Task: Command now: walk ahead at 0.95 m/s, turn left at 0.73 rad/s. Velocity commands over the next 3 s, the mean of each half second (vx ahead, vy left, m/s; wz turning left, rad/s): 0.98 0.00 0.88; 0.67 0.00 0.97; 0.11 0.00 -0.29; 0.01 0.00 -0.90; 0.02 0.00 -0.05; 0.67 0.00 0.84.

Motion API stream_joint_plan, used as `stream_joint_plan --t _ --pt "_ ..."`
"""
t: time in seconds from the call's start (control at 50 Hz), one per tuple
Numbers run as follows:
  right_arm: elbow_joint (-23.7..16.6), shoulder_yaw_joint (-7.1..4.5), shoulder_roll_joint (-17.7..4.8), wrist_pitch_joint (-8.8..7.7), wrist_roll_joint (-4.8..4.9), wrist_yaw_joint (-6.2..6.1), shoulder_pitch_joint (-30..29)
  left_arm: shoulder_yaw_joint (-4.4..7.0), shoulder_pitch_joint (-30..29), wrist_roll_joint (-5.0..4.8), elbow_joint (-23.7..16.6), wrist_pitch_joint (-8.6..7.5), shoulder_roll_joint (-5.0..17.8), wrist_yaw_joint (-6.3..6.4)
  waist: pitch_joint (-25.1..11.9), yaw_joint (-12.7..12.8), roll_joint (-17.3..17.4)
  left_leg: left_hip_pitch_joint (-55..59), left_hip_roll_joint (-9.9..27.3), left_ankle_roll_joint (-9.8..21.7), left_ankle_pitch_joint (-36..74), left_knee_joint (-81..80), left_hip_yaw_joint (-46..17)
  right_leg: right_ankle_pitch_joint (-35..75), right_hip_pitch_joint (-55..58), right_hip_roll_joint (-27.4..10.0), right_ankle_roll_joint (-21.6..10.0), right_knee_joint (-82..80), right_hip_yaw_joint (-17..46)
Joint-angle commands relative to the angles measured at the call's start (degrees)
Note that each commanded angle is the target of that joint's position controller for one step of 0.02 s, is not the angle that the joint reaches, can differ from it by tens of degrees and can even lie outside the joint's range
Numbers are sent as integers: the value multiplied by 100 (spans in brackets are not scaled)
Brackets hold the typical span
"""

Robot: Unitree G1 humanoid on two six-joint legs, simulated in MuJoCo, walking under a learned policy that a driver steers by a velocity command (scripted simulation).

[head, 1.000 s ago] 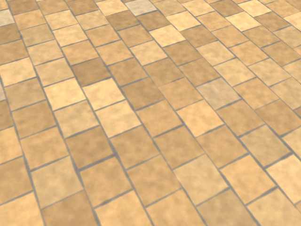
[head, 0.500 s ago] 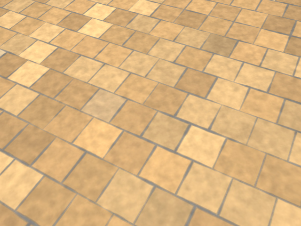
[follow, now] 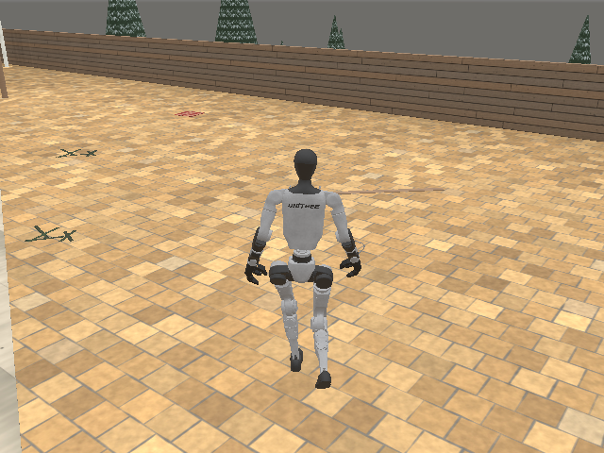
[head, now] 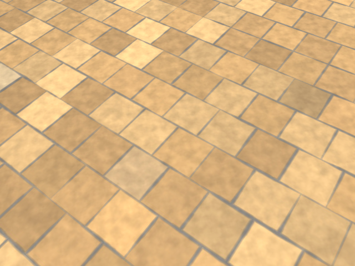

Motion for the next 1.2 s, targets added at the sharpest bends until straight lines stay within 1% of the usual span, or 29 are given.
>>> stream_joint_plan --t 0.02,0.08,0.14,0.18,0.26,0.3,0.32,0.34,0.36,0.38,0.4,0.42,0.44,0.52,0.6,0.68,0.72,0.76,0.78,0.8,0.82,0.84,0.86,0.88,0.9,0.96,1.02,1.1,1.2 --pt "-245 -186 -616 -144 -160 -84 848 98 -675 12 -1064 -440 694 -50 -626 27 -660 2562 1897 968 -2399 -2614 -4465 303 -3023 -402 -269 114 752" --pt "-412 -123 -445 -98 -73 -174 293 118 -324 157 -946 -193 705 -6 88 525 -162 840 1252 1010 -1600 -2898 -3366 354 -2532 -694 24 -808 563" --pt "-357 -141 -552 -118 53 -317 365 41 -1270 329 -1379 -169 524 31 480 249 3 -435 790 812 -741 -2983 -2571 1656 -1866 -559 396 -2552 83" --pt "-243 -196 -677 -87 135 -364 604 -3 -1810 257 -1551 -198 318 10 299 -101 159 -711 627 481 -705 -2814 -2349 2718 -973 -281 518 -3753 -75" --pt "-44 -223 -620 19 215 -410 996 205 -2126 -100 -1657 -223 660 34 -46 -334 490 886 871 153 -1087 -2064 -3026 2747 -886 -140 660 -4946 428" --pt "-7 -236 -591 116 152 -407 1000 364 -1734 -186 -1568 -281 900 27 -331 -58 652 1657 1088 -16 -212 -1275 -3239 2097 -620 -158 501 -5109 434" --pt "-34 -212 -575 149 64 -355 911 521 -849 -214 -1407 -301 1115 35 -903 473 625 1802 947 -237 757 -206 -3017 1730 264 -217 312 -5031 336" --pt "-206 -63 -198 155 -127 -286 778 602 493 -194 -1224 -256 1286 86 -1978 1098 458 1012 801 -451 724 1561 -2608 835 2125 -913 35 -4414 793" --pt "-461 182 598 71 105 -220 1849 690 990 85 -1006 -199 1857 27 -3031 496 -2296 -1085 99 -743 -2267 3793 -1853 -1824 4213 -2540 -1049 -5487 4267" --pt "-476 214 150 74 346 -283 1646 675 784 55 -1043 -152 1544 -40 -2682 599 -2627 -2007 787 -749 -1796 4663 -1512 -3448 3870 -2782 -1038 -6127 5488" --pt "-492 102 -342 111 256 -314 884 594 478 42 -1131 -110 1098 13 -1716 836 -1667 -2255 991 -780 -1231 4824 -1285 -2746 3119 -2469 -801 -6169 4461" --pt "-548 47 -520 130 91 -308 389 558 380 98 -1024 -48 963 41 -1148 874 -642 -2158 1200 -775 -936 4648 -1124 -1482 2439 -2197 -640 -6086 3350" --pt "-704 32 -472 113 -29 -272 -41 539 338 172 -904 -16 916 48 -673 839 -245 -2079 1376 -752 -771 4383 -1087 -486 1819 -1979 -614 -6108 2612" --pt "-925 72 -32 334 184 -143 -104 395 7 50 -489 -62 375 -9 -69 320 -629 -1941 1889 -681 -694 4003 -1049 764 781 -1695 -580 -6494 1041" --pt "-1080 120 -36 340 97 -50 -446 471 -318 124 -339 -83 698 26 368 109 -359 -2081 1917 -846 360 3206 -892 1693 263 -1610 -565 -6949 -215" --pt "-1220 135 -50 206 32 142 -1339 515 -18 123 -92 -65 1012 74 779 382 125 -1563 1602 -619 1422 1293 -122 2946 516 -1340 -244 -7103 -1284" --pt "-1198 46 -213 122 -29 238 -1346 586 123 121 -45 5 1394 149 418 287 -102 -377 931 -506 1517 545 579 5928 724 -1236 -38 -6416 -1586" --pt "-920 -187 -625 144 23 251 -197 668 110 19 -78 108 1721 239 -387 -401 -637 1160 398 -334 1210 428 725 8033 812 -1382 54 -4719 -1594" --pt "-631 -413 -1033 231 42 185 1013 683 -103 -28 -202 123 1738 219 -981 -1013 -673 2688 336 -78 1295 306 415 7927 236 -1409 49 -3334 -1472" --pt "-411 -519 -1179 340 76 20 1568 603 -74 -117 -278 57 1337 146 -1064 -1102 112 4076 677 149 1898 -303 -363 3955 -1005 -868 311 -1582 -1420" --pt "-612 -489 -1588 388 -30 -111 1142 322 64 222 -547 -79 381 41 -1220 -413 2054 4866 1616 690 5215 66 -2108 -1664 -2473 230 479 1041 -1104" --pt "-998 -435 -1661 255 -361 -81 990 249 809 125 -764 -203 720 -19 -3341 -199 1414 5794 3005 1968 4017 -766 -4729 -1695 -3090 280 472 2079 520" --pt "-1104 -479 -1476 229 -275 -37 744 342 19 25 -848 -233 1277 11 -3251 -483 248 5191 2727 1735 2027 -1506 -4990 -1024 -3026 78 325 1533 737" --pt "-1076 -436 -1299 160 -117 -22 373 351 -413 -37 -997 -191 1201 73 -2034 -176 -271 4094 2385 1437 1052 -1832 -4558 -685 -3289 -77 298 834 620" --pt "-1100 -361 -1034 107 -1 -40 17 345 -418 52 -898 -99 1120 148 -1484 123 -751 3163 2142 1171 920 -1923 -4250 -466 -3070 -316 355 354 653" --pt "-1061 -347 -903 161 -112 -139 -427 411 -367 151 -857 164 1138 191 -747 475 -387 1177 1665 960 2654 -2017 -3159 -396 -2198 -478 569 -679 553" --pt "-740 -228 -672 240 -134 -346 -209 280 -332 240 -761 213 711 205 -1097 348 -279 801 1475 746 4323 -1592 -2056 498 -1943 -499 747 -1485 67" --pt "-388 8 -193 340 -199 -408 -138 147 -635 146 -715 230 402 88 -1337 77 272 878 1246 226 3090 -1609 -1336 2392 -1319 -608 627 -2888 -45" --pt "-72 -53 -553 284 -334 -302 -68 325 -1249 -10 -1027 245 948 1 -630 -264 541 1756 2015 362 2572 -1451 -1694 1292 -2001 -554 265 -3623 42"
